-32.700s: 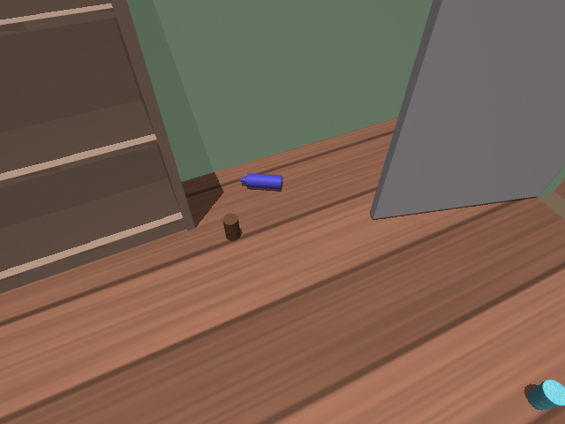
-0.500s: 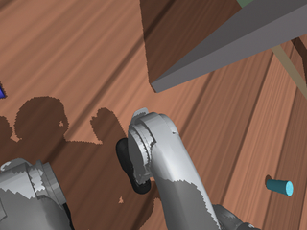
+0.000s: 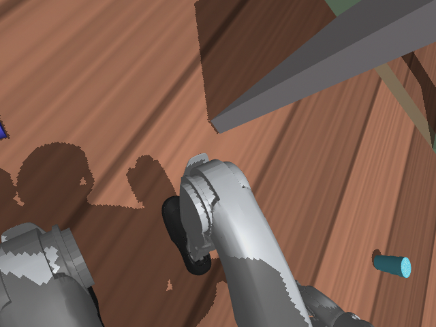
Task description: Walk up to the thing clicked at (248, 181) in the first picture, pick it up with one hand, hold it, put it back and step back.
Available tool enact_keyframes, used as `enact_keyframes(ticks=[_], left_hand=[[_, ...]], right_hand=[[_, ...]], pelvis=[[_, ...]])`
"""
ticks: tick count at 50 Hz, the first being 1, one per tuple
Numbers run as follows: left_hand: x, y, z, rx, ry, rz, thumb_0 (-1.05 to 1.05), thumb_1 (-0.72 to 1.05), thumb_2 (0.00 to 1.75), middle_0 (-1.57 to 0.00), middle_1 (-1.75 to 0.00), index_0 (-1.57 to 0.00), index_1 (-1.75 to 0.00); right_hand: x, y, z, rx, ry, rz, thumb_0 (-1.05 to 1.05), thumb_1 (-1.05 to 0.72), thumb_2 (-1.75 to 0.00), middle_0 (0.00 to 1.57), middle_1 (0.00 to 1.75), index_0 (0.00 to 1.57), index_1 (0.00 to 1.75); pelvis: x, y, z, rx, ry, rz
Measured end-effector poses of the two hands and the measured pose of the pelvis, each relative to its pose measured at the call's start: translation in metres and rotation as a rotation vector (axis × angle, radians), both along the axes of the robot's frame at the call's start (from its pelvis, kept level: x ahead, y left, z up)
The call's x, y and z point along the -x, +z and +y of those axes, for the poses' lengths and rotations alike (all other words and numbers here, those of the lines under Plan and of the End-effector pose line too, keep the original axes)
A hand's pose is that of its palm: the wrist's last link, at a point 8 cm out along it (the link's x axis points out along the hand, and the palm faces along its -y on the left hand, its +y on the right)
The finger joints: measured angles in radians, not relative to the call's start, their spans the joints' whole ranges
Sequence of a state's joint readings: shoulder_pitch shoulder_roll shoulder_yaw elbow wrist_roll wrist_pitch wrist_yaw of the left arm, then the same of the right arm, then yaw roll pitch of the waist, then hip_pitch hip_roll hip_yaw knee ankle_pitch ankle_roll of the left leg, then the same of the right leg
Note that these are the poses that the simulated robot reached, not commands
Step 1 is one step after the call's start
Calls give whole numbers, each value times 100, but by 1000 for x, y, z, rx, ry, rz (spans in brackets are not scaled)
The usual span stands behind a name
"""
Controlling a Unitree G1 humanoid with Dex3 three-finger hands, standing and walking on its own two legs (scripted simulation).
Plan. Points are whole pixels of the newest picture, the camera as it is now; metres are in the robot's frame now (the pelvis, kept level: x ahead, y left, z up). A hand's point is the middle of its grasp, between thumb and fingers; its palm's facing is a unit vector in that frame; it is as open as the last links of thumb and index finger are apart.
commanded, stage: close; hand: left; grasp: from above
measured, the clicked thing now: out of the picture +0.48 +0.29 -0.28
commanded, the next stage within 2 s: settle in 0.64 s
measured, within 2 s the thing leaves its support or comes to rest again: leaves its support in 1.10 s
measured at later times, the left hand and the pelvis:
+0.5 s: hand out of the picture +0.47 +0.28 -0.25, palm faces -0.44 -0.13 -0.89, open 10.2 cm; pelvis +0.00 +0.00 +0.00, yaw +0 degrees
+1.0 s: hand out of the picture +0.47 +0.28 -0.25, palm faces -0.44 -0.14 -0.89, open 9.9 cm; pelvis +0.00 +0.00 +0.01, yaw +0 degrees
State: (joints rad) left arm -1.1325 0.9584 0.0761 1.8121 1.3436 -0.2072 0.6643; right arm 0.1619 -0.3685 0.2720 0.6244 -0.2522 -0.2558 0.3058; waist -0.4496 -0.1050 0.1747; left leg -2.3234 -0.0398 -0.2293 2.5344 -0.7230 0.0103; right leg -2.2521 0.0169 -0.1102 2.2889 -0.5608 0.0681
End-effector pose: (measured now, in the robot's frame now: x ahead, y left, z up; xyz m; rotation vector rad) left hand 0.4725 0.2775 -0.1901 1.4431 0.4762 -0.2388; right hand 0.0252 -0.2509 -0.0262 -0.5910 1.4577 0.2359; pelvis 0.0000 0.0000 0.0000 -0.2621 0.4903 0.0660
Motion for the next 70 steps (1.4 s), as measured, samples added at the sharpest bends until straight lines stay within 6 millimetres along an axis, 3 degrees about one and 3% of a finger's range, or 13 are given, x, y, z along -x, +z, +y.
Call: enact_keyframes(ticks=[12, 22, 53, 60, 70], left_hand=[[-4, -6, 2, -3, 19, 13, 0, 2, 72, -45, -87, -46, -81], [-5, -5, 2, -4, 16, 10, 0, 5, 63, -50, -80, -51, -74], [0, 1, 9, 3, 39, 7, 0, 4, 45, -70, -59, -70, -53], [3, 23, 18, -19, 24, -36, 0, 4, 42, -73, -55, -73, -49], [5, 76, 16, -55, 13, -19, -1, 6, 39, -75, -48, -76, -43]], right_hand=[[9, 5, 3, -1, -10, 40, 0, -90, -90, 20, 30, 20, 30], [5, 3, 6, -15, -12, 34, 0, -90, -90, 20, 30, 20, 30], [11, 12, -5, 33, -55, 52, 0, -92, -90, 20, 30, 20, 30], [-1, 7, -15, 37, -85, 34, 0, -92, -90, 20, 30, 20, 30], [-43, -10, -21, -8, -108, -83, 0, -91, -90, 20, 30, 20, 30]], pelvis=[[-2, 2, -1, 0, -2, 7], [-3, 4, -1, 3, -3, 14], [-3, 8, -2, -1, -3, 37], [-7, 12, -4, -17, 6, 60], [-11, 23, -4, -46, 25, 113]])
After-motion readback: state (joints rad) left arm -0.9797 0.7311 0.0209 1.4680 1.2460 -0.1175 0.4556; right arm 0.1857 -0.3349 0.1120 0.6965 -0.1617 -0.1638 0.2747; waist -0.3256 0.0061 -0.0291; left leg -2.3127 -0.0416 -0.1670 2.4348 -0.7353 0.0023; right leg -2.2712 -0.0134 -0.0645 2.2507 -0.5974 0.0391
